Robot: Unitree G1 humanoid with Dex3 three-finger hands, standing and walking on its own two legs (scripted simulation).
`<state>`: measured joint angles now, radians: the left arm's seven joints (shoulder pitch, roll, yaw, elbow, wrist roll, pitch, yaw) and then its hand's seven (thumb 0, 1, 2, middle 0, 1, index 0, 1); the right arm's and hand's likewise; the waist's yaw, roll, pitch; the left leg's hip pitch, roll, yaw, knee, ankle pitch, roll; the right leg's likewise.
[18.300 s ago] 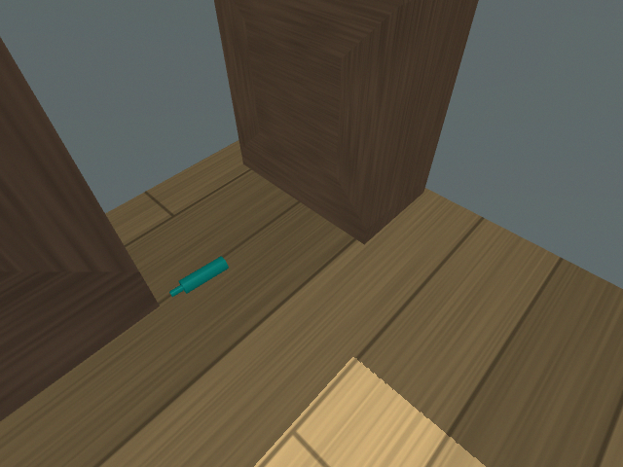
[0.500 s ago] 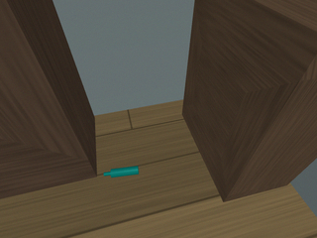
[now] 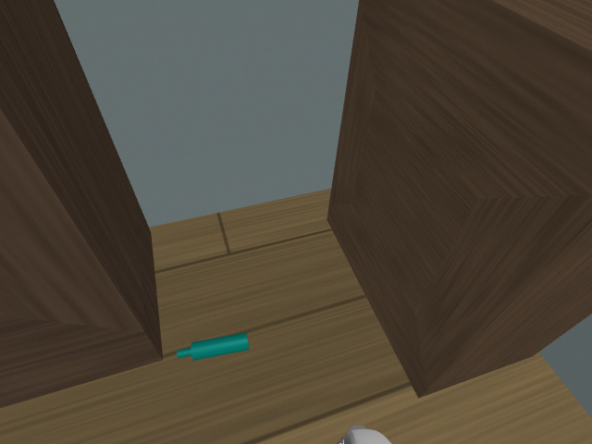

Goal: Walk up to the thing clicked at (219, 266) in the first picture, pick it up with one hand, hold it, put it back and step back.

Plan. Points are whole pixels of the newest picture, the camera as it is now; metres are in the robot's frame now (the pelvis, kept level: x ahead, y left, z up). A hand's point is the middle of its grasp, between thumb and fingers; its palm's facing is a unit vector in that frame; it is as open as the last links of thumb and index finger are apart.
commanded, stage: walk up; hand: left
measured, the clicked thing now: (213, 347) +0.57 +0.26 -0.75
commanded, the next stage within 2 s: none
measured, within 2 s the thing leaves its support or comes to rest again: neither
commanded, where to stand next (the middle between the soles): +0.22 -0.04 m, yaw +0 degrees
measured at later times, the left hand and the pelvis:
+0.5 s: hand (150, 396) +0.24 +0.24 -0.16, palm faces -0.03 -0.93 -0.36, open 7.4 cm; pelvis +0.16 -0.02 -0.02, yaw +0 degrees
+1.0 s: hand out of the picture +0.17 +0.23 -0.16, palm faces -0.04 -0.91 -0.42, open 7.4 cm; pelvis +0.13 -0.04 -0.02, yaw -2 degrees
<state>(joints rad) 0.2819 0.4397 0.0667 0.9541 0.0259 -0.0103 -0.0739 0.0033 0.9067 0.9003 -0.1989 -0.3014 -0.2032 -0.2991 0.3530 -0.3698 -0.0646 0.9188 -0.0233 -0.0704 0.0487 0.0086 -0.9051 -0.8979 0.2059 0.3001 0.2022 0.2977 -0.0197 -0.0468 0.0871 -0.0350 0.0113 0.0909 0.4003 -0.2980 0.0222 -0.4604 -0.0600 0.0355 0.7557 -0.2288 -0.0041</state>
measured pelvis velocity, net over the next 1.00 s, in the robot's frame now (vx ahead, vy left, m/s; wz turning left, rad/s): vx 0.13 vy -0.04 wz -0.04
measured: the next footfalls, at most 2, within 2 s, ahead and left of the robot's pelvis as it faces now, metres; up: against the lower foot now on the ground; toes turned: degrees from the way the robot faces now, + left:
right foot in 0.12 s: +0.19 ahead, -0.15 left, +0.00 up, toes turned -3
left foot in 0.50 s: +0.29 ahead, +0.10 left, +0.00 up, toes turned +0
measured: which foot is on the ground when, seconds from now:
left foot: down 0.00-0.16, up 0.18-0.48, down 0.50-0.90, up 0.92-1.00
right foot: up 0.00-0.10, down 0.12-0.52, up 0.54-0.82, down 0.84-1.00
